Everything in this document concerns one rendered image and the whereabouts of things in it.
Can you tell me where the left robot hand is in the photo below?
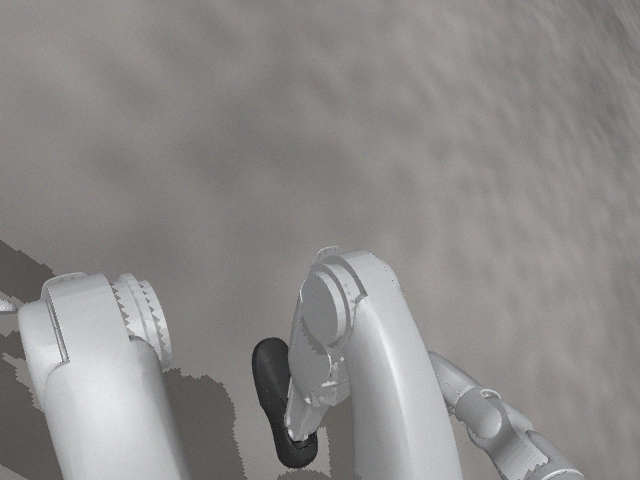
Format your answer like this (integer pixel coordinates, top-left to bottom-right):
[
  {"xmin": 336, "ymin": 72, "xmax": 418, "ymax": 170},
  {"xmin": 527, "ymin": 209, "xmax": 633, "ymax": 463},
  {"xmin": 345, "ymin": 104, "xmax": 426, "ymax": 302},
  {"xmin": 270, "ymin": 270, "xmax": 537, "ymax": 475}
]
[{"xmin": 0, "ymin": 298, "xmax": 18, "ymax": 314}]

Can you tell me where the right robot arm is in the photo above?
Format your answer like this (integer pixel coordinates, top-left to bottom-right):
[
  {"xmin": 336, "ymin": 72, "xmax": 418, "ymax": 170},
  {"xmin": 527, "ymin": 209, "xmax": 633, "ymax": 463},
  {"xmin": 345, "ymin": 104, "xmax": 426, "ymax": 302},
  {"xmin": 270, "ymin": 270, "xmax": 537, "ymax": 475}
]
[{"xmin": 455, "ymin": 386, "xmax": 586, "ymax": 480}]

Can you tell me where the right robot foot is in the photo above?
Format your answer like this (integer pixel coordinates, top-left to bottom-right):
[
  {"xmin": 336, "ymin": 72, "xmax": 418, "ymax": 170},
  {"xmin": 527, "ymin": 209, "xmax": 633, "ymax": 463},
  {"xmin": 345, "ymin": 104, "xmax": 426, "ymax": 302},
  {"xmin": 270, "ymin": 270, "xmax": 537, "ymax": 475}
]
[{"xmin": 252, "ymin": 337, "xmax": 318, "ymax": 468}]

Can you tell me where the right robot hand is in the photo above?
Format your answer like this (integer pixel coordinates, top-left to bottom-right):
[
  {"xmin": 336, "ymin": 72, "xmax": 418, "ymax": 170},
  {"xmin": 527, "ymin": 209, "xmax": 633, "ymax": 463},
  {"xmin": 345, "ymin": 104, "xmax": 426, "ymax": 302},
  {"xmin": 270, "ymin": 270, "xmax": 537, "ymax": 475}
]
[{"xmin": 428, "ymin": 351, "xmax": 482, "ymax": 416}]

